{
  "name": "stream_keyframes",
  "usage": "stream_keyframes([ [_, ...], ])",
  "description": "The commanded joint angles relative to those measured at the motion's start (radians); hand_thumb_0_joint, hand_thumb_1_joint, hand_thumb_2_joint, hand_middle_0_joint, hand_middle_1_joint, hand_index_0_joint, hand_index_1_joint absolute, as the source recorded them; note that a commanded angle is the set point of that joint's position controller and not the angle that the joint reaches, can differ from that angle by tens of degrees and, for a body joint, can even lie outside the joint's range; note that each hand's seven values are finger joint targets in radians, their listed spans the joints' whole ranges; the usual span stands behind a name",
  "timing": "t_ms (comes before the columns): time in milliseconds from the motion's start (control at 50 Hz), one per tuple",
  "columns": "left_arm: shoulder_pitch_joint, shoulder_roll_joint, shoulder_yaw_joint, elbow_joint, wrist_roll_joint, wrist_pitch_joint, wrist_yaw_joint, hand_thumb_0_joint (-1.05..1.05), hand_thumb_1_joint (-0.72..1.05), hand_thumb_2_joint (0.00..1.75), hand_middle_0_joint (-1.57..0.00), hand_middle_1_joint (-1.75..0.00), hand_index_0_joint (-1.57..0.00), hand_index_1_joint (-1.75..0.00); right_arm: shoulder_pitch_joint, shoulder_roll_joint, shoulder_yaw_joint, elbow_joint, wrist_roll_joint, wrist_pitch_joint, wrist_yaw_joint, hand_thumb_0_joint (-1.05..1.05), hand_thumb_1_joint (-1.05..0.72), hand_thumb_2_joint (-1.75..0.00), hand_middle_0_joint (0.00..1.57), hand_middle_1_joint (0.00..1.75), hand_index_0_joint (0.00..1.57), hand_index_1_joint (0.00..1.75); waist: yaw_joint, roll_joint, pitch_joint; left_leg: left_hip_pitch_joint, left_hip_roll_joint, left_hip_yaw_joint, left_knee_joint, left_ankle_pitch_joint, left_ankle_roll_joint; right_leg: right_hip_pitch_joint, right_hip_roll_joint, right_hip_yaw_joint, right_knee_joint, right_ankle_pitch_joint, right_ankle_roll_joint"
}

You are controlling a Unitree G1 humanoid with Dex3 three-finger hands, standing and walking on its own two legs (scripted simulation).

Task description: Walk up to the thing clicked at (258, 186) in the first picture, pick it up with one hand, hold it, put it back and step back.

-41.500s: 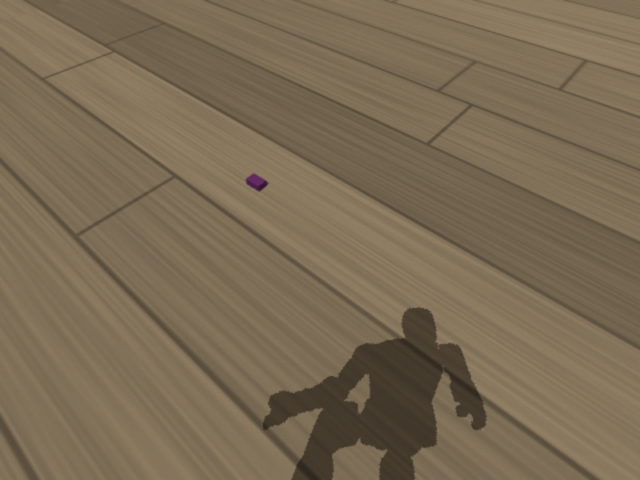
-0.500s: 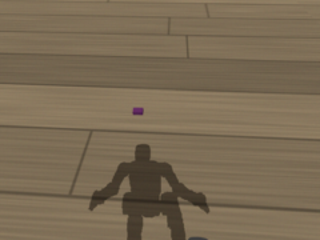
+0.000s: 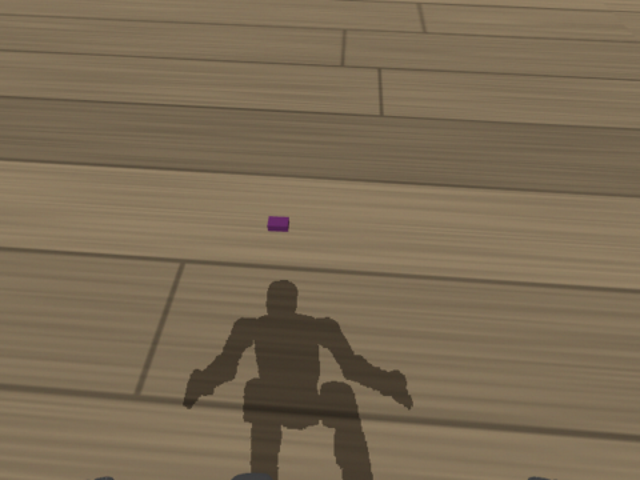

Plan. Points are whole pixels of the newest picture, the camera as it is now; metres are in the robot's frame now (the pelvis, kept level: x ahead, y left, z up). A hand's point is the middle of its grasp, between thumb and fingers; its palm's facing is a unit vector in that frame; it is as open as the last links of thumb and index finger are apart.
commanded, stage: step back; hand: left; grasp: from above
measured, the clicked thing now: (278, 224) +1.10 +0.19 -0.75
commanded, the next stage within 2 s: stand in 0.26 s
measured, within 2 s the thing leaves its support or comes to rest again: neither
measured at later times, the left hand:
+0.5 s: hand out of the picture +0.09 +0.26 -0.14, palm faces -0.02 -0.94 -0.34, open 7.4 cm
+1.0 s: hand out of the picture +0.07 +0.26 -0.14, palm faces -0.03 -0.94 -0.34, open 7.4 cm
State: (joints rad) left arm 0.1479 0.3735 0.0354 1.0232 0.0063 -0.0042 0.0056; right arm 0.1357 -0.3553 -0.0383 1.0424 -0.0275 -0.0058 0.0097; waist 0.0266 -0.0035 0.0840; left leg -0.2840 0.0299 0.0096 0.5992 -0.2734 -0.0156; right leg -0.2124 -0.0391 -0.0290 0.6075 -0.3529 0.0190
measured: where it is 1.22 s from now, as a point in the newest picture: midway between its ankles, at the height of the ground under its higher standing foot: outside the picture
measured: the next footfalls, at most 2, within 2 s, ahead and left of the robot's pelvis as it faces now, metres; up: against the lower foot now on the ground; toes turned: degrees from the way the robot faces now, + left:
none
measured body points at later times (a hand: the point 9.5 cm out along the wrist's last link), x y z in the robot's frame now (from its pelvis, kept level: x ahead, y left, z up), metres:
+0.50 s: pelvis +0.00 +0.01 +0.02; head +0.01 +0.01 +0.47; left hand +0.09 +0.31 -0.11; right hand +0.11 -0.29 -0.11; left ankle +0.03 +0.13 -0.73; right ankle -0.01 -0.13 -0.73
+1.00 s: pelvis +0.00 +0.01 +0.02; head +0.01 +0.01 +0.47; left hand +0.07 +0.31 -0.11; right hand +0.07 -0.29 -0.12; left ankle +0.03 +0.13 -0.73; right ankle -0.01 -0.13 -0.73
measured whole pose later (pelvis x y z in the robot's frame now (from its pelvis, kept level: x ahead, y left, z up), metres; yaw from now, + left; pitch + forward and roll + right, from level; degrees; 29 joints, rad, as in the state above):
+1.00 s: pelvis +0.00 +0.01 +0.02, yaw -1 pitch -2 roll +0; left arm 0.11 0.35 0.01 1.15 0.01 -0.01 -0.01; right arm 0.10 -0.34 0.00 1.15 -0.01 -0.01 0.02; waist 0.00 0.00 0.06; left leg -0.16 0.03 0.03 0.33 -0.14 -0.01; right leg -0.08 -0.03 -0.02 0.32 -0.19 0.03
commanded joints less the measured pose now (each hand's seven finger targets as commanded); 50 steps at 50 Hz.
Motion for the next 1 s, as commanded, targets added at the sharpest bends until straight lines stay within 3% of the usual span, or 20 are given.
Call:
stream_keyframes([
  [0,-0.016,0.233,0.045,-0.04,-0.001,-0.042,0.009,0.0,0.9,0.9,-0.2,-0.3,-0.2,-0.3,-0.091,-0.212,-0.034,-0.062,0.012,-0.024,-0.021,0.0,-0.9,-0.9,0.2,0.3,0.2,0.3,-0.003,0.052,-0.127,0.043,0.088,-0.095,-0.103,0.263,0.058,0.075,-0.078,0.112,-0.141,0.308,-0.065],
  [40,-0.052,0.227,0.045,-0.04,-0.004,-0.042,0.012,0.0,0.9,0.9,-0.2,-0.3,-0.2,-0.3,-0.075,-0.21,-0.033,-0.04,0.012,-0.025,-0.021,0.0,-0.9,-0.9,0.2,0.3,0.2,0.3,-0.019,0.056,-0.169,0.097,0.095,-0.083,-0.116,0.363,0.059,0.099,-0.085,0.098,-0.13,0.389,-0.065],
  [80,-0.056,0.212,0.039,-0.028,-0.005,-0.039,0.014,0.0,0.9,0.9,-0.2,-0.3,-0.2,-0.3,-0.092,-0.21,-0.034,-0.03,0.013,-0.024,-0.02,0.0,-0.9,-0.9,0.2,0.3,0.2,0.3,-0.012,0.058,-0.188,0.142,0.11,-0.084,-0.123,0.444,0.071,0.091,-0.074,0.078,-0.128,0.401,-0.056],
  [140,-0.079,0.206,0.034,-0.009,-0.002,-0.032,0.013,0.0,0.9,0.9,-0.2,-0.3,-0.2,-0.3,-0.126,-0.206,-0.032,-0.02,0.014,-0.021,-0.022,0.0,-0.9,-0.9,0.2,0.3,0.2,0.3,-0.009,0.045,-0.15,0.121,0.121,-0.095,-0.17,0.376,0.073,0.091,-0.067,0.075,-0.154,0.345,-0.047],
  [200,-0.077,0.208,0.032,0.006,0.003,-0.033,0.012,0.0,0.9,0.9,-0.2,-0.3,-0.2,-0.3,-0.156,-0.195,-0.03,-0.014,0.015,-0.019,-0.021,0.0,-0.9,-0.9,0.2,0.3,0.2,0.3,-0.008,0.012,-0.15,0.132,0.115,-0.079,-0.184,0.31,0.067,0.102,-0.076,0.085,-0.195,0.361,-0.046],
  [240,-0.088,0.172,0.014,0.026,-0.002,-0.031,0.006,0.0,0.9,0.9,-0.2,-0.3,-0.2,-0.3,-0.128,-0.197,-0.017,-0.003,0.021,-0.026,-0.016,0.0,-0.9,-0.9,0.2,0.3,0.2,0.3,-0.025,0.022,-0.141,0.162,0.111,-0.101,-0.233,0.33,0.054,0.096,-0.077,0.092,-0.228,0.344,-0.035],
  [280,-0.084,0.175,0.012,0.035,-0.003,-0.032,0.005,0.0,0.9,0.9,-0.2,-0.3,-0.2,-0.3,-0.155,-0.206,-0.022,0.001,0.019,-0.031,-0.014,0.0,-0.9,-0.9,0.2,0.3,0.2,0.3,-0.015,0.034,-0.137,0.2,0.119,-0.103,-0.24,0.333,0.05,0.089,-0.078,0.089,-0.26,0.321,-0.03],
  [380,-0.111,0.191,0.011,0.046,0.002,-0.04,0.004,0.0,0.9,0.9,-0.2,-0.3,-0.2,-0.3,-0.156,-0.195,-0.018,0.008,0.022,-0.033,-0.009,0.0,-0.9,-0.9,0.2,0.3,0.2,0.3,-0.025,0.002,-0.153,0.22,0.112,-0.087,-0.26,0.344,0.039,0.129,-0.096,0.093,-0.304,0.361,-0.027],
  [480,-0.109,0.187,0.009,0.06,0.003,-0.037,0.0,0.0,0.9,0.9,-0.2,-0.3,-0.2,-0.3,-0.166,-0.198,-0.014,0.018,0.02,-0.03,-0.007,0.0,-0.9,-0.9,0.2,0.3,0.2,0.3,-0.02,0.021,-0.108,0.19,0.104,-0.086,-0.304,0.212,0.03,0.101,-0.094,0.095,-0.345,0.243,-0.026],
  [520,-0.116,0.194,0.009,0.065,0.005,-0.036,-0.001,0.0,0.9,0.9,-0.2,-0.3,-0.2,-0.3,-0.141,-0.19,-0.01,0.026,0.019,-0.03,-0.006,0.0,-0.9,-0.9,0.2,0.3,0.2,0.3,-0.031,0.005,-0.099,0.16,0.106,-0.091,-0.324,0.168,0.029,0.115,-0.094,0.096,-0.348,0.215,-0.027],
  [540,-0.1,0.19,0.009,0.068,0.005,-0.036,-0.002,0.0,0.9,0.9,-0.2,-0.3,-0.2,-0.3,-0.15,-0.196,-0.012,0.028,0.02,-0.029,-0.005,0.0,-0.9,-0.9,0.2,0.3,0.2,0.3,-0.021,0.012,-0.091,0.171,0.102,-0.093,-0.329,0.134,0.028,0.092,-0.091,0.096,-0.358,0.188,-0.025],
  [660,-0.101,0.191,0.01,0.068,0.006,-0.037,-0.003,0.0,0.9,0.9,-0.2,-0.3,-0.2,-0.3,-0.119,-0.2,-0.008,0.039,0.019,-0.03,-0.006,0.0,-0.9,-0.9,0.2,0.3,0.2,0.3,-0.029,0.015,-0.102,0.157,0.105,-0.093,-0.33,0.149,0.029,0.113,-0.096,0.1,-0.356,0.211,-0.028],
  [700,-0.085,0.191,0.008,0.07,0.005,-0.038,-0.003,0.0,0.9,0.9,-0.2,-0.3,-0.2,-0.3,-0.13,-0.204,-0.008,0.035,0.017,-0.032,-0.007,0.0,-0.9,-0.9,0.2,0.3,0.2,0.3,-0.02,0.018,-0.129,0.186,0.108,-0.089,-0.314,0.22,0.032,0.119,-0.101,0.101,-0.353,0.258,-0.028],
  [780,-0.083,0.189,0.008,0.071,0.004,-0.034,-0.003,0.0,0.9,0.9,-0.2,-0.3,-0.2,-0.3,-0.105,-0.207,-0.005,0.045,0.018,-0.03,-0.008,0.0,-0.9,-0.9,0.2,0.3,0.2,0.3,-0.026,0.012,-0.105,0.171,0.107,-0.095,-0.322,0.158,0.03,0.1,-0.096,0.1,-0.36,0.205,-0.028],
  [800,-0.084,0.192,0.007,0.07,0.005,-0.034,-0.003,0.0,0.9,0.9,-0.2,-0.3,-0.2,-0.3,-0.106,-0.202,-0.004,0.042,0.018,-0.03,-0.008,0.0,-0.9,-0.9,0.2,0.3,0.2,0.3,-0.026,0.007,-0.115,0.176,0.108,-0.093,-0.314,0.207,0.032,0.109,-0.099,0.097,-0.354,0.24,-0.029],
  [980,-0.079,0.195,0.006,0.066,0.004,-0.032,-0.001,0.0,0.9,0.9,-0.2,-0.3,-0.2,-0.3,-0.09,-0.209,0.002,0.041,0.019,-0.028,-0.01,0.0,-0.9,-0.9,0.2,0.3,0.2,0.3,-0.028,0.004,-0.108,0.176,0.109,-0.093,-0.308,0.214,0.032,0.101,-0.1,0.096,-0.356,0.229,-0.028],
])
